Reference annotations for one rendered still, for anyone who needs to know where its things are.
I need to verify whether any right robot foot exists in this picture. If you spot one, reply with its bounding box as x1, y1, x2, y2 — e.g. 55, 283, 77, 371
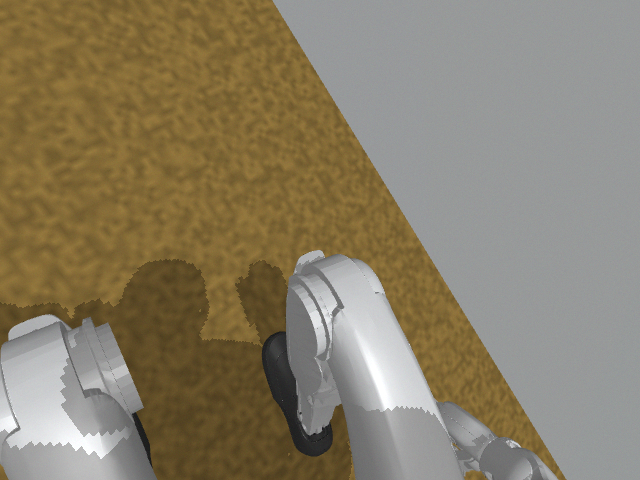
262, 331, 333, 457

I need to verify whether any right robot arm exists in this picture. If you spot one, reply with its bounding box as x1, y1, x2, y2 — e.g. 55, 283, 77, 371
479, 437, 558, 480

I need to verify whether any left robot foot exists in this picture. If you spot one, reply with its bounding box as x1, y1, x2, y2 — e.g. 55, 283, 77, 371
132, 412, 153, 469

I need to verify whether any right robot hand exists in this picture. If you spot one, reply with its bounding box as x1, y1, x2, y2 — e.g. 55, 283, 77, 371
434, 398, 499, 477

